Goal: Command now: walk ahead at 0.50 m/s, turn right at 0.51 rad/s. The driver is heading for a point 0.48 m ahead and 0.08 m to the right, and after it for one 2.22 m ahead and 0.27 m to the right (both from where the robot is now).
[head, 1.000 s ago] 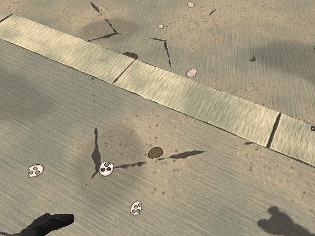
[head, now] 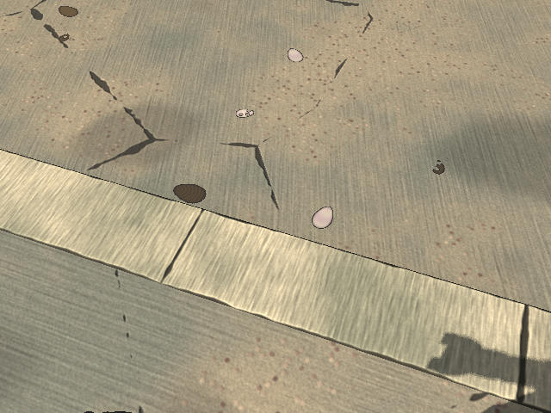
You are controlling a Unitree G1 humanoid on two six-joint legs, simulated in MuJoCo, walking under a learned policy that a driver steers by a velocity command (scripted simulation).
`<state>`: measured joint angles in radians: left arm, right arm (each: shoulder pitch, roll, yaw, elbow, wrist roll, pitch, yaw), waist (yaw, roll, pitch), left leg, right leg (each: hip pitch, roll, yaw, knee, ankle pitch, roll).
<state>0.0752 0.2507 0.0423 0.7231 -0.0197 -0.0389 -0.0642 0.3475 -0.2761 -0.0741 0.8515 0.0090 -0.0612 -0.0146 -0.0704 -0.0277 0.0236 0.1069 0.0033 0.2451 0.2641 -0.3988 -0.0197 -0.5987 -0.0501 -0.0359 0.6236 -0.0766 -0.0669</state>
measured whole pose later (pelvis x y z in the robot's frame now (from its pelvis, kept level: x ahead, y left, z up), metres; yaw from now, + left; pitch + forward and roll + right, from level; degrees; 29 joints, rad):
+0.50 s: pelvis +0.29 -0.01 +0.00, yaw -17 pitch +2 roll +0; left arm 0.40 0.27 0.05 0.75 0.05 -0.11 -0.10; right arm 0.09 -0.26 0.04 0.70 -0.04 -0.08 0.02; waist 0.08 0.02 0.00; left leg -0.49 0.04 -0.02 0.50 0.02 -0.01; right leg -0.07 0.10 0.21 0.46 -0.41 -0.05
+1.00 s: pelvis +0.42 -0.01 +0.01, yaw -22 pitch +2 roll +1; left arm 0.19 0.27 0.02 0.71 0.00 -0.08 -0.06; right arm 0.15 -0.28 -0.03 0.70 0.01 -0.10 0.07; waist 0.01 0.00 0.00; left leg -0.29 0.01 0.11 0.54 -0.28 0.03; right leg -0.29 -0.05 -0.01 0.56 -0.30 0.03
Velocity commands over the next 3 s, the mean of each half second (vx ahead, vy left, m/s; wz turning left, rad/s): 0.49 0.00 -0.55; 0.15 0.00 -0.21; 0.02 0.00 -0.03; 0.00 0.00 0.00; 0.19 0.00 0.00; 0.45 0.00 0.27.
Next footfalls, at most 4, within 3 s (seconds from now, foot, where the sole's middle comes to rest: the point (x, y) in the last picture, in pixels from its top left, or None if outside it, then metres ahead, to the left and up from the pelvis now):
0.04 right None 0.19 -0.10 -0.76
0.50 left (245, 402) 0.49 0.07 -0.76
0.78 right None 0.39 -0.15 -0.76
2.50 right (366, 391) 0.50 -0.21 -0.76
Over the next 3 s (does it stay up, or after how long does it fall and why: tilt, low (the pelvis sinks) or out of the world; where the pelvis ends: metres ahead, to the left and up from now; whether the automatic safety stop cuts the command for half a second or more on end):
stays up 0.72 -0.18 -0.02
